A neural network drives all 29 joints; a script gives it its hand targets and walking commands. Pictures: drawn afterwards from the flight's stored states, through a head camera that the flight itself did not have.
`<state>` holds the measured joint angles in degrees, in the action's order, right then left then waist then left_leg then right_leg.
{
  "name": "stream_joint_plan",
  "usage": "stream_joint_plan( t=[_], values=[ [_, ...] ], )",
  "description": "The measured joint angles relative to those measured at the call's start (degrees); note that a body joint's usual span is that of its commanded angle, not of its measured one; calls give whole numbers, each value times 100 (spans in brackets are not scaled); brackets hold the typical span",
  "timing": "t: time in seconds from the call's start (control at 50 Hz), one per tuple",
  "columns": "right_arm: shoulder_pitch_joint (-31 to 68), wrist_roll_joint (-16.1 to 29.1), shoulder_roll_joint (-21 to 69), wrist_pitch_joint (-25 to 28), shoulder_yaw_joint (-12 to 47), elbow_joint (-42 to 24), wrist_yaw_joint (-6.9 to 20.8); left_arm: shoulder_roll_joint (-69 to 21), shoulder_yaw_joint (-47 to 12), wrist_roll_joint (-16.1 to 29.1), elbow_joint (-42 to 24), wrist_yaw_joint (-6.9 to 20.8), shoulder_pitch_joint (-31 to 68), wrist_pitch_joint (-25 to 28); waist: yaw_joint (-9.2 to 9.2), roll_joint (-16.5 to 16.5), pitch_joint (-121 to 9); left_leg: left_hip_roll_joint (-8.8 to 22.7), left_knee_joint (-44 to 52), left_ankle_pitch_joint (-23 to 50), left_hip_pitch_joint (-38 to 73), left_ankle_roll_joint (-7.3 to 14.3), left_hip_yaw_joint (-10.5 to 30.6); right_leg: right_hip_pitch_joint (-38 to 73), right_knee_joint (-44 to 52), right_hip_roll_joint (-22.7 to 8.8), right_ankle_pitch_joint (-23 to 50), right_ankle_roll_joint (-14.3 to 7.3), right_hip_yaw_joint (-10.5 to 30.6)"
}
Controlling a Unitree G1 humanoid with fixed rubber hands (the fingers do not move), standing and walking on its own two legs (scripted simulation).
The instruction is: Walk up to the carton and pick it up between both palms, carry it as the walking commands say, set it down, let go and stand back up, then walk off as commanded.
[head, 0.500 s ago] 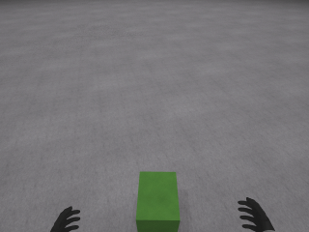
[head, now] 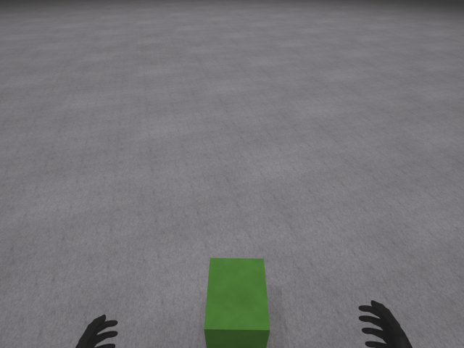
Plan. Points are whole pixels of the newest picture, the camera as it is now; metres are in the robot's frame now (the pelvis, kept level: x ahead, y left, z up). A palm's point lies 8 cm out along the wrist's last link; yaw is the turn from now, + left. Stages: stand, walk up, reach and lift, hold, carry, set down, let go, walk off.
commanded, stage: stand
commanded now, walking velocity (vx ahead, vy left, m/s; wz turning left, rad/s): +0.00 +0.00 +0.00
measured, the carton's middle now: (236, 304) +0.51 +0.00 -0.65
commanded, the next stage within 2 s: walk off in 1.08 s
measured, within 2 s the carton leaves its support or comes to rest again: neither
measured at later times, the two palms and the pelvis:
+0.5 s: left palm out of the picture +0.12 +0.28 -0.07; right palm out of the picture +0.13 -0.26 -0.06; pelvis -0.01 +0.00 +0.00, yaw +0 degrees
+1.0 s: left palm out of the picture +0.10 +0.28 -0.08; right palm out of the picture +0.12 -0.26 -0.06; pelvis -0.02 +0.00 +0.00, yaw +0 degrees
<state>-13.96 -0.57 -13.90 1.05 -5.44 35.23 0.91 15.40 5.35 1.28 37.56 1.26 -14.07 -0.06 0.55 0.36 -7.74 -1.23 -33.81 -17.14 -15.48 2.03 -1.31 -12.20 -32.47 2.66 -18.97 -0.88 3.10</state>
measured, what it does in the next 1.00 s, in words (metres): stands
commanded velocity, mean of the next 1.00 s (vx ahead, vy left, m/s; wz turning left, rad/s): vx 0.00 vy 0.00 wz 0.00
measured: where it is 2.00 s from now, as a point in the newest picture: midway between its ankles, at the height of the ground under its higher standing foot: outside the picture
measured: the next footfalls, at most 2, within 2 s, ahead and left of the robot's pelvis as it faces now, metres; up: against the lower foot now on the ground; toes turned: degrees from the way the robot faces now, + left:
left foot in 1.96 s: -0.11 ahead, +0.17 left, +0.00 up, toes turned -27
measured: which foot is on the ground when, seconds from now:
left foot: down 0.00-1.00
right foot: down 0.00-1.00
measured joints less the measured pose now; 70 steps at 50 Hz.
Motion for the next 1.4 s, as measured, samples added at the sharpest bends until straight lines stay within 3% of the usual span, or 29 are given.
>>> stream_joint_plan(
  t=[1.26, 1.4],
  values=[
    [-7, -2, 0, 111, 0, 237, 0, 114, 0, -1, 352, 0, -1, 123, 0, -8, 552, 0, 1, 226, -1, 29, 0, 0, 0, -2, 221, 0, -7],
    [-8, -2, -1, -231, -2, 244, -27, 60, 0, -1, 379, 0, -1, -177, 21, -2, 804, 2, 2, 298, 12, 38, -85, -173, -466, -29, 81, 1, -13]
  ],
)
